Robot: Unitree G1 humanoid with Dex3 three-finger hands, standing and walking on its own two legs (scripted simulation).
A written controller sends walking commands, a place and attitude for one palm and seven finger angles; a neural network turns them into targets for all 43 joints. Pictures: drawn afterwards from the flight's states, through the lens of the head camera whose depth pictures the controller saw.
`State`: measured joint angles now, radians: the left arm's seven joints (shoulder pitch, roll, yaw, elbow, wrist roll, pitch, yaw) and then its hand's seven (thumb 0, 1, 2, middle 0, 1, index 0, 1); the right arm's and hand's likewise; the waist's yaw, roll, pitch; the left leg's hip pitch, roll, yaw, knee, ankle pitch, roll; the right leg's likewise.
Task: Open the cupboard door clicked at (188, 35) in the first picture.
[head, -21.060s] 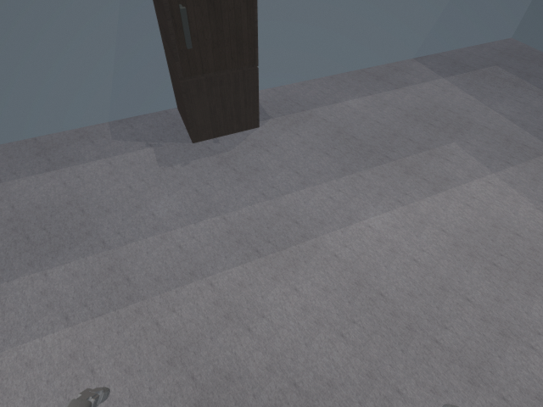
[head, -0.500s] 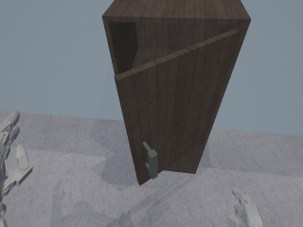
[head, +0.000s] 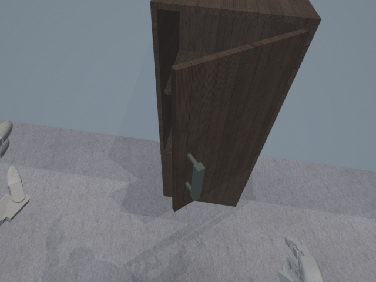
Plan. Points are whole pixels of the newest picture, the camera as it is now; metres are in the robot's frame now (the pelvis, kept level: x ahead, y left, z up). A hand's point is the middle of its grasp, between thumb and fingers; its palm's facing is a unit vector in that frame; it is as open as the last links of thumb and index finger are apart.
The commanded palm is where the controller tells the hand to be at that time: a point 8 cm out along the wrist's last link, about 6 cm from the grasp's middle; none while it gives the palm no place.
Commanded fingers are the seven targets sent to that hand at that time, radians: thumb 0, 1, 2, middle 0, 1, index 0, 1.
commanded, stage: step back with the hand held close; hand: left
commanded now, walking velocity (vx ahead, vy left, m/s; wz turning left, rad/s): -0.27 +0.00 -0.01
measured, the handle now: (192, 177) +0.42 +0.01 -0.10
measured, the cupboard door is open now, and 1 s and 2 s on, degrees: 41 41 41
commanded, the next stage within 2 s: stop stepping back and stand still in 0.58 s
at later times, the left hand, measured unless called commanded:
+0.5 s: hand out of the picture +0.12 +0.30 +0.18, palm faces +0.48 -0.74 -0.47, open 7.4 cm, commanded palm +0.05 +0.32 +0.18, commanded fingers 0.00 0.90 0.90 -0.20 -0.30 -0.20 -0.30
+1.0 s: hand out of the picture +0.04 +0.28 +0.19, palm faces +0.50 -0.78 -0.38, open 7.4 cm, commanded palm +0.03 +0.30 +0.18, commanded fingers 0.00 0.90 0.90 -0.20 -0.30 -0.20 -0.30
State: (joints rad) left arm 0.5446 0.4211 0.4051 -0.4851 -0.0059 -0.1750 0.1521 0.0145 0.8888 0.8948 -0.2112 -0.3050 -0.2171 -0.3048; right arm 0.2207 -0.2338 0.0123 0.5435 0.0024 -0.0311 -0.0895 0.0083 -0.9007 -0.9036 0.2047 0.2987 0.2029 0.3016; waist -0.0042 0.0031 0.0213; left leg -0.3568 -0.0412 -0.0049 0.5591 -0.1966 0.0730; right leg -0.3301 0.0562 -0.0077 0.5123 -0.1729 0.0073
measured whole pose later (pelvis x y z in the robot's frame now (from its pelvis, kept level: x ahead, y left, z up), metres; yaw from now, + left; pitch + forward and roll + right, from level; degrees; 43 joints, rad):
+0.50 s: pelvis -0.07 +0.02 +0.00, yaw +3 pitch +2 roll -6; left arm 0.50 0.48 0.49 -0.56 -0.03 -0.22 0.14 0.01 0.89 0.89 -0.21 -0.31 -0.22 -0.31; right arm 0.17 -0.19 -0.01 0.60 -0.02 -0.10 -0.06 0.01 -0.90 -0.90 0.20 0.30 0.20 0.30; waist 0.01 0.01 -0.01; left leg -0.49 0.03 0.03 0.45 -0.02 0.09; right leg -0.31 0.13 0.02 1.04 -0.44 0.01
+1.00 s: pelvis -0.14 +0.01 -0.04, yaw -6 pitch -4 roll -2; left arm 0.51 0.51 0.53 -0.47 -0.05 -0.26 0.14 0.01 0.88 0.89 -0.22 -0.31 -0.22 -0.31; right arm 0.39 -0.25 -0.01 0.73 0.00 -0.07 -0.10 0.01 -0.90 -0.90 0.20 0.30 0.20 0.30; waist 0.00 -0.02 -0.15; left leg -0.60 0.03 0.03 0.93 -0.23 -0.02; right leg 0.13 0.02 0.02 0.58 -0.64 -0.01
